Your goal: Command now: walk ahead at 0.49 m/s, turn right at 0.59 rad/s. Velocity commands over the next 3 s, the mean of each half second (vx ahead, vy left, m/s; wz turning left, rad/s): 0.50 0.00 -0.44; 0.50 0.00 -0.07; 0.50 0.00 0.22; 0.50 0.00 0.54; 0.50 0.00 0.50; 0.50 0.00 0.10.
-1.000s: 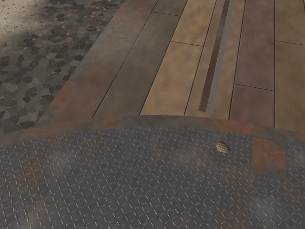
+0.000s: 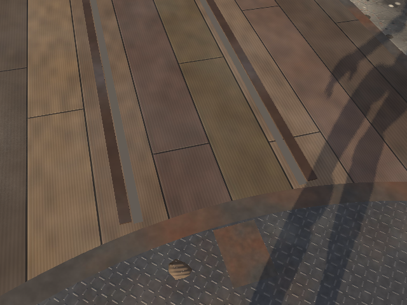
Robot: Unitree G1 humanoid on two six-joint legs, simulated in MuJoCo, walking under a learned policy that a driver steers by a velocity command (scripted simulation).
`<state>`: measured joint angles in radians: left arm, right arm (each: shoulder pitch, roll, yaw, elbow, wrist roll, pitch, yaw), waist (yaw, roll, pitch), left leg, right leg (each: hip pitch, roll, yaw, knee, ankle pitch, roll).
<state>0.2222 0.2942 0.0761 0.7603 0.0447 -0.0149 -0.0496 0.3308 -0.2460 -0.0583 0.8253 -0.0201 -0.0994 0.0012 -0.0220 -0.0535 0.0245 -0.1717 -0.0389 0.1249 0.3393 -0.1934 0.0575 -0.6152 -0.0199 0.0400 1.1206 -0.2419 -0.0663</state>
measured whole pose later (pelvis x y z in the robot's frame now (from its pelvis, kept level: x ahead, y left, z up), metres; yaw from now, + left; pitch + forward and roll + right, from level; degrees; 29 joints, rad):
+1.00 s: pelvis +0.56 -0.07 +0.00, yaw -13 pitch +0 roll +0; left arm 0.31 0.25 0.04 0.93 0.03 -0.06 -0.02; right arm 0.26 -0.23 -0.05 0.87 -0.02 -0.07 0.02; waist 0.01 -0.03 0.05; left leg -0.25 -0.05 0.10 0.43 -0.17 0.09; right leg -0.41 -0.02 0.01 1.13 -0.29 -0.08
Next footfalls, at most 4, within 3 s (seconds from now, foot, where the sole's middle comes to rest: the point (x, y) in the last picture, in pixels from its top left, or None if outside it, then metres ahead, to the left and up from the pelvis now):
0.28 right None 0.31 -0.14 -0.78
0.84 left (208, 257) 0.65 -0.02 -0.78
1.38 right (265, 193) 0.91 -0.25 -0.78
1.92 left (207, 144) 1.16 -0.03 -0.78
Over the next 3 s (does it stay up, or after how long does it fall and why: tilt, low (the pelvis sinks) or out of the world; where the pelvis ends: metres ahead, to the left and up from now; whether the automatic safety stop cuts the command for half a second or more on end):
stays up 1.57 0.10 -0.02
